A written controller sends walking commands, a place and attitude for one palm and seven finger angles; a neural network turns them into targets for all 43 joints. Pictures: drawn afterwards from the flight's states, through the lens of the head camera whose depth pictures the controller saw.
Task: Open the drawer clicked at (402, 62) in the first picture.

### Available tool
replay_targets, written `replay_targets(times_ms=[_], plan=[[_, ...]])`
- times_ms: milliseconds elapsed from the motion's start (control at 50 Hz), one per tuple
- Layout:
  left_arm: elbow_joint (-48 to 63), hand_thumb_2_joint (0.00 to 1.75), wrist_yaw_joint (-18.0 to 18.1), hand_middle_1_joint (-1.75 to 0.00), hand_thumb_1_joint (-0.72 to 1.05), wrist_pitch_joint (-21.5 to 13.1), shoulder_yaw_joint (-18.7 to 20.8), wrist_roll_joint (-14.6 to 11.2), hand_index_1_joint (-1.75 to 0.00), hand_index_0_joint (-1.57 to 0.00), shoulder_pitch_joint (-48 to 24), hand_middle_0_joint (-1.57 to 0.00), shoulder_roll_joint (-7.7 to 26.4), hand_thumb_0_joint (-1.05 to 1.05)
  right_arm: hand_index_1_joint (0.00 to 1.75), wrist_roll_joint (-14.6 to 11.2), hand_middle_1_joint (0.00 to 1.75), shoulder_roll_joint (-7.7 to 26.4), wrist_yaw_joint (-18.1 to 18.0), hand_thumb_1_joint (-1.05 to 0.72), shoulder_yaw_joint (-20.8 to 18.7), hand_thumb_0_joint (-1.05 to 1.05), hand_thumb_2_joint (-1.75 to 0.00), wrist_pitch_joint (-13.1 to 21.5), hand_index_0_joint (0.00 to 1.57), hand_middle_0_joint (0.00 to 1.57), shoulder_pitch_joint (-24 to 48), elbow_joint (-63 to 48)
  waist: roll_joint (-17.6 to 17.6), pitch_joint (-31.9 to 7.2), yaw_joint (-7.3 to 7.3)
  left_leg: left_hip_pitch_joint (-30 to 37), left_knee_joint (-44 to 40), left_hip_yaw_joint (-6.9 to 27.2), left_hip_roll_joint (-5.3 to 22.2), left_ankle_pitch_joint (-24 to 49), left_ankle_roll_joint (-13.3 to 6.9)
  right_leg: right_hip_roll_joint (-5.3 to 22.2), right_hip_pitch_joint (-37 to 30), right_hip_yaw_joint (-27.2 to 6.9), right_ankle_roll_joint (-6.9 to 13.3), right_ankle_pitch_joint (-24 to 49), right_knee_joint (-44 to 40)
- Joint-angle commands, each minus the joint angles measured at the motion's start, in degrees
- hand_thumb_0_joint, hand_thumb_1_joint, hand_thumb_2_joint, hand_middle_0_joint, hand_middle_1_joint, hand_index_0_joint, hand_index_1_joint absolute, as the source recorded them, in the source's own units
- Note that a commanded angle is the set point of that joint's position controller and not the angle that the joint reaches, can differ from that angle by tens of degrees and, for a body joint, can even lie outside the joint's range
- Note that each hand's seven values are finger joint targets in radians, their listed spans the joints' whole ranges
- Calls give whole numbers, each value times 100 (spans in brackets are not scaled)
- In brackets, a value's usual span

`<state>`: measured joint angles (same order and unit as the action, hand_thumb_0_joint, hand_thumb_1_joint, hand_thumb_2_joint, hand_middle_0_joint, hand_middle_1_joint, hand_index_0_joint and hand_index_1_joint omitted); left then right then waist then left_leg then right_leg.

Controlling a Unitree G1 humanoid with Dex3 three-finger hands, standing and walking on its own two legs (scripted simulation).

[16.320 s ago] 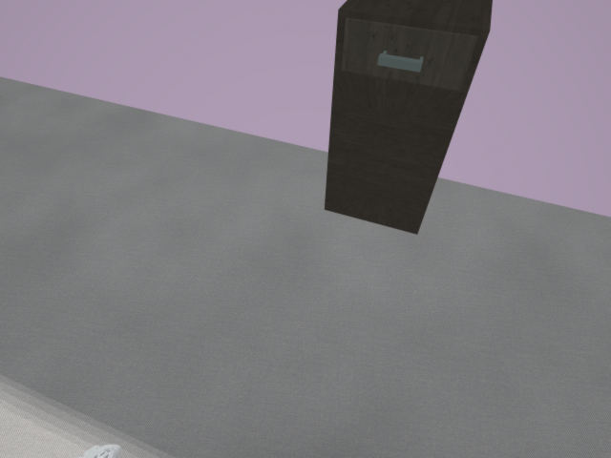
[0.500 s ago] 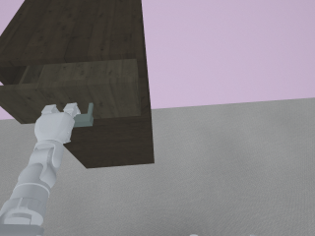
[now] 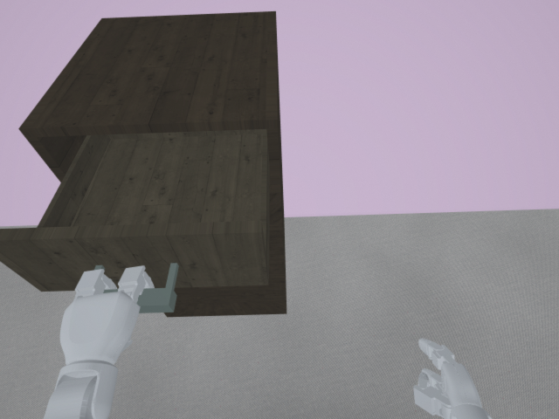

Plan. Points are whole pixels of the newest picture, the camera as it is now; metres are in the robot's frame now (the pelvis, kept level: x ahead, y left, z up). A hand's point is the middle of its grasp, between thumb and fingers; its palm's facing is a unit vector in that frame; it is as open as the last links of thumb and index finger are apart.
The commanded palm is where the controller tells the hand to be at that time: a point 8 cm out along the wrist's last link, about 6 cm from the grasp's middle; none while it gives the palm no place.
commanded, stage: pull the drawer open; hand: left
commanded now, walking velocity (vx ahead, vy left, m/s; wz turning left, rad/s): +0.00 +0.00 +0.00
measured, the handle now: (131, 286) +0.30 +0.25 +0.02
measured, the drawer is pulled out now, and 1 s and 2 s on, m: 0.22 0.30 0.30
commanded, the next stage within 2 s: open the thumb to release the handle in 0.60 s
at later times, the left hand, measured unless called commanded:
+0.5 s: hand (102, 400) +0.15 +0.24 +0.00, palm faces -0.04 -0.07 -1.00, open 6.3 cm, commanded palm +0.11 +0.25 +0.05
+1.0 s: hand (105, 392) +0.16 +0.24 +0.00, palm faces +0.02 -0.05 -1.00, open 8.0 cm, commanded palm +0.14 +0.24 +0.05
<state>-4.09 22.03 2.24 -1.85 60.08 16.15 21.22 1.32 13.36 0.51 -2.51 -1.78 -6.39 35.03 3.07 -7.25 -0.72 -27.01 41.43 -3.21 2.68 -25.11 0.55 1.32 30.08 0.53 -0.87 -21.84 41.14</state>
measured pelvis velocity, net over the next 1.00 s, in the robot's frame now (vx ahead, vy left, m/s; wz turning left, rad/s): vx -0.04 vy -0.02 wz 0.02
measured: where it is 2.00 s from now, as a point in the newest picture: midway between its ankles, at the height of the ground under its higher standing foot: outside the picture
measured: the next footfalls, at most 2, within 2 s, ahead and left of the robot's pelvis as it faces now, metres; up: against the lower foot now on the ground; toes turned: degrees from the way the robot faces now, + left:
none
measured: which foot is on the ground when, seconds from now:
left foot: down 0.00-1.00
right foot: down 0.00-1.00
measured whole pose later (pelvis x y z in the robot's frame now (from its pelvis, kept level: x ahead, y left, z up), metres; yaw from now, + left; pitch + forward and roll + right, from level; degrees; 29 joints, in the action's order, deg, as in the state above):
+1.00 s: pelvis -0.04 -0.02 -0.01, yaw +1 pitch +7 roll +1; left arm -1.2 24.2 1.3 -1.7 59.9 21.4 20.9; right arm 2.0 12.2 -2.7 -0.9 -2.2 -6.0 37.6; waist 3.0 -5.1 -3.4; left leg -27.7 45.0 -1.6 2.5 -24.0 1.7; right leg 1.4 31.0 1.5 0.6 -22.0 46.2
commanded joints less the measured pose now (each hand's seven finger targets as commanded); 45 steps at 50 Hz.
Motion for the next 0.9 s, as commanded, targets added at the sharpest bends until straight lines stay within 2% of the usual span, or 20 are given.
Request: replay_targets(times_ms=[0, 40, 60, 140, 200, 240, 380, 420, 480, 520, 620, 660, 680, 700, 720, 760, 800, 840, 860, 880], plan=[[1533, 90, 349, -135, 90, -23, 629, -68, -135, -40, 478, -40, 748, 0, 30, 72, 30, 625, -33, -90, -179, 0, -90, 223, 20, 20, 373, -814, 23, -1189, -322, 916, -185, 173, -192, 3791, -65, -295, -828, 309, 247, 2776, -77], [1538, 90, 342, -135, 90, -56, 591, -33, -135, -40, 587, -40, 699, 0, 30, 84, 30, 596, -35, -90, -136, 0, -90, 208, 20, 20, 454, -820, -116, -1032, -304, 834, -152, 159, -221, 3574, -77, -300, -776, 283, 240, 2774, -92], [1709, 90, 336, -135, 90, -90, 638, -15, -135, -40, 478, -40, 768, 0, 30, 104, 30, 605, -48, -90, -130, 0, -90, 194, 20, 20, 495, -814, -12, -1082, -312, 878, -152, 154, -222, 3607, -71, -297, -811, 233, 256, 2816, -99], [1805, 90, 346, -135, 90, -214, 744, 11, -135, -40, 1206, -40, 780, 0, 30, 134, 30, 508, -19, -90, -93, 0, -90, 232, 20, 20, 539, -839, -29, -1058, -442, 857, -78, 138, -251, 3570, -68, -301, -842, 206, 255, 2881, -30], [1980, 90, 364, -135, 90, -320, 993, -65, -135, -40, 1674, -40, 956, 0, 30, 163, 30, 497, -4, -90, -70, 0, -90, 241, 20, 20, 567, -853, -96, -1014, -504, 737, -50, 142, -271, 3448, -71, -278, -923, 152, 251, 3010, 1], [2120, 90, 382, -135, 90, -362, 891, -58, -135, -40, 1834, -40, 852, 0, 30, 187, 30, 492, 25, -90, -51, 0, -90, 229, 20, 20, 616, -889, -48, -906, -482, 659, -12, 138, -279, 3271, -83, -266, -797, 120, 251, 2907, 13], [2320, 90, 637, -135, 90, -506, 1398, -132, -135, -40, 2796, -40, 1179, 0, 30, 236, 30, 534, 53, -90, -67, 0, -90, 202, 20, 20, 596, -950, -78, -984, -580, 372, 121, 132, -304, 2965, -66, -238, -740, -101, 277, 2949, 144], [2426, 90, 722, -135, 90, -534, 1359, -123, -135, -40, 2670, -40, 1139, 0, 30, 267, 30, 546, 65, -90, -94, 0, -90, 179, 20, 20, 586, -953, -29, -910, -515, 302, 197, 146, -322, 2853, -68, -231, -555, -127, 291, 2855, 193], [2276, 90, 840, -135, 90, -513, 1514, -126, -135, -40, 2733, -40, 1197, 0, 30, 262, 30, 551, 52, -90, -126, 0, -90, 146, 20, 20, 573, -935, -72, -935, -525, 190, 224, 149, -342, 2622, -70, -240, -481, -141, 308, 2656, 226], [2292, 90, 888, -135, 90, -502, 1504, -141, -135, -40, 2795, -40, 1172, 0, 30, 253, 30, 556, 47, -90, -150, 0, -90, 143, 20, 20, 583, -950, 60, -971, -540, 141, 251, 134, -351, 2537, -76, -245, -453, -136, 319, 2588, 254], [2185, 90, 969, -135, 90, -400, 1588, -217, -135, -40, 2603, -40, 1225, 0, 30, 210, 30, 581, -11, -90, -182, 0, -90, 140, 20, 20, 615, -941, -45, -942, -493, -9, 235, 120, -387, 2115, -88, -250, -408, -101, 326, 2253, 233], [2200, 90, 962, -135, 90, -341, 1478, -246, -135, -40, 2518, -40, 1136, 0, 30, 199, 30, 599, -31, -90, -187, 0, -90, 144, 20, 20, 622, -963, -31, -989, -472, 4, 203, 138, -372, 2119, -85, -239, -439, -73, 329, 2192, 216], [2177, 90, 1013, -135, 90, -377, 1275, -192, -135, -40, 849, -40, 1140, 0, 30, 203, 30, 657, -101, -90, -160, 0, -90, 156, 20, 20, 647, -810, -188, -820, -84, -16, 301, 181, -391, 1761, -103, -232, -25, -67, 277, 1894, 201], [1891, 87, 1063, -134, 83, -387, 1524, -145, -134, -40, 1020, -40, 1219, 0, 30, 205, 30, 600, -170, -90, -233, 0, -90, 218, 20, 20, 559, -818, -102, -868, -264, -39, 254, 161, -385, 1610, -115, -242, -152, 49, 276, 1716, 177], [1633, 84, 1068, -134, 76, -332, 1452, -105, -134, -39, 1229, -39, 1168, 0, 30, 201, 30, 598, -194, -90, -199, 0, -90, 253, 20, 20, 594, -791, -91, -838, -318, -20, 213, 139, -408, 1530, -105, -257, -129, 60, 289, 1583, 138], [1666, 78, 1023, -132, 62, -248, 1283, -132, -132, -38, 819, -38, 1109, 0, 30, 159, 30, 621, -238, -90, -208, 0, -90, 279, 20, 20, 574, -775, -75, -957, -248, 83, 143, 146, -395, 1524, -106, -252, -216, 80, 288, 1505, 68], [1587, 72, 941, -130, 48, -117, 1080, -100, -130, -37, 652, -37, 1038, 0, 30, 130, 30, 599, -281, -90, -185, 0, -90, 290, 20, 20, 627, -737, -22, -905, -276, 163, 48, 133, -405, 1433, -112, -251, -264, 118, 281, 1376, -11], [1409, 66, 807, -129, 34, 5, 1060, -51, -129, -36, 480, -36, 1139, 0, 30, 119, 30, 593, -342, -90, -139, 0, -90, 277, 20, 20, 677, -708, -239, -829, -333, 132, -67, 127, -421, 1346, -128, -238, -443, 100, 268, 1335, -129], [1420, 63, 721, -128, 27, 42, 1036, -49, -128, -35, 346, -35, 1185, 0, 30, 114, 30, 612, -370, -90, -112, 0, -90, 258, 20, 20, 707, -698, -167, -828, -327, 198, -133, 123, -426, 1357, -122, -230, -510, 70, 274, 1330, -191], [1342, 60, 654, -127, 20, 67, 1024, -12, -127, -35, 407, -35, 1204, 0, 30, 114, 30, 575, -391, -90, -77, 0, -90, 257, 20, 20, 745, -705, -271, -766, -396, 188, -169, 102, -434, 1337, -134, -224, -557, 67, 260, 1307, -216]])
